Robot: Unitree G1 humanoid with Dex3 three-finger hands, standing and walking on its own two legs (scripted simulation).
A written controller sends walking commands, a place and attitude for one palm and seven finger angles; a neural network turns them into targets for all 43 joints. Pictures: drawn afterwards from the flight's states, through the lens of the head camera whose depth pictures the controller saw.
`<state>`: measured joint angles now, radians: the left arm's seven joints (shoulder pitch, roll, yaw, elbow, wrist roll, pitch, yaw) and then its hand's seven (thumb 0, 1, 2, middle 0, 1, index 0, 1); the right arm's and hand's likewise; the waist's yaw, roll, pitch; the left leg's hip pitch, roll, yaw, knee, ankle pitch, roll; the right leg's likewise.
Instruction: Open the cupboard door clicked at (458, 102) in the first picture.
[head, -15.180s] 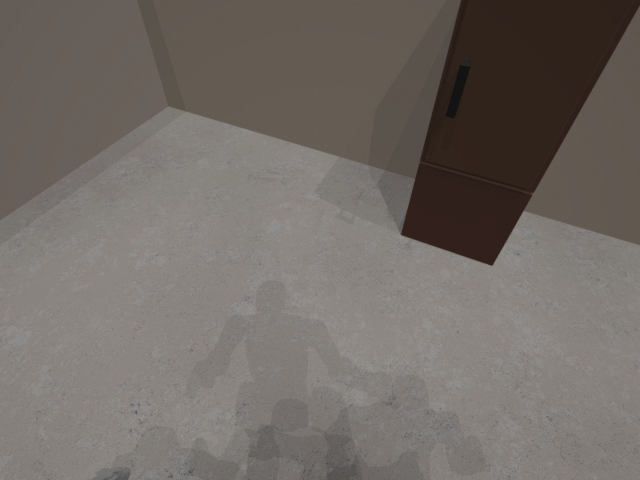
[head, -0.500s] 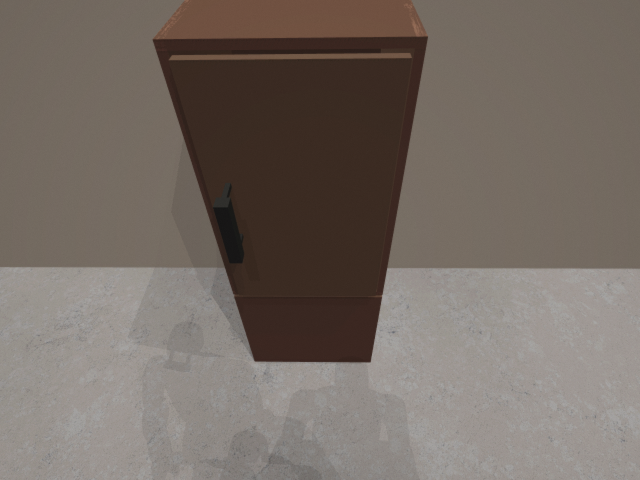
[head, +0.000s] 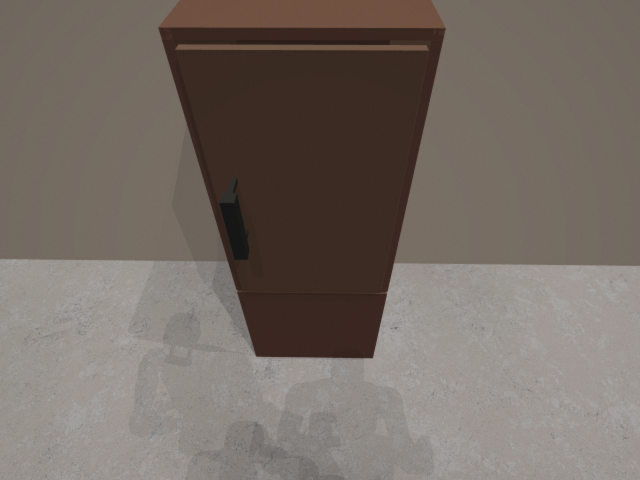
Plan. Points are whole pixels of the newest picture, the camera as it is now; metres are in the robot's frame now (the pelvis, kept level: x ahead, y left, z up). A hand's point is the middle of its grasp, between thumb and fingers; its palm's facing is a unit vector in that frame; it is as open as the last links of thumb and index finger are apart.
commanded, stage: raise the hand with hooked fingers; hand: left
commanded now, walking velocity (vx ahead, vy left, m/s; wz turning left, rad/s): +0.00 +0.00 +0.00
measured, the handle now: (237, 219) +0.57 +0.19 -0.05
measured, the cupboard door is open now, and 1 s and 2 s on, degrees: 0 0 0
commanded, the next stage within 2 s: move the hooked fingers beside the handle in 1.96 s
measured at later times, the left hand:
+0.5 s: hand (169, 467) +0.15 +0.20 -0.05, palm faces +0.12 -0.99 -0.08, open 15.5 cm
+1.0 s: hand (150, 420) +0.20 +0.24 -0.05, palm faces +0.03 -1.00 -0.05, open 14.5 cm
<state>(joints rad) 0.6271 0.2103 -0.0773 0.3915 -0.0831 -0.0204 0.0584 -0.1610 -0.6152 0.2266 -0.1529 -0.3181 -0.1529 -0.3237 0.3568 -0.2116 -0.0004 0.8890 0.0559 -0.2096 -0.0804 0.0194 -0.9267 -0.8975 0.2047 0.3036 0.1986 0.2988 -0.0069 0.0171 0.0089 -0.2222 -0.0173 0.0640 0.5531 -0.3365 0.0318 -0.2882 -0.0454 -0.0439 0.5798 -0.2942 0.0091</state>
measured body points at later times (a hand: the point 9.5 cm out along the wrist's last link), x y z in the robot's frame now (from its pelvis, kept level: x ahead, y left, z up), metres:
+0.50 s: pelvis -0.03 -0.03 -0.10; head +0.05 -0.01 +0.34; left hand +0.14 +0.25 -0.05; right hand +0.21 -0.23 -0.16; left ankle -0.03 +0.10 -0.73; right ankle +0.01 -0.13 -0.73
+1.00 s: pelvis -0.04 -0.01 -0.08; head +0.04 +0.02 +0.36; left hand +0.20 +0.29 -0.05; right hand +0.13 -0.27 -0.15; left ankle -0.03 +0.10 -0.73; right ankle +0.01 -0.13 -0.73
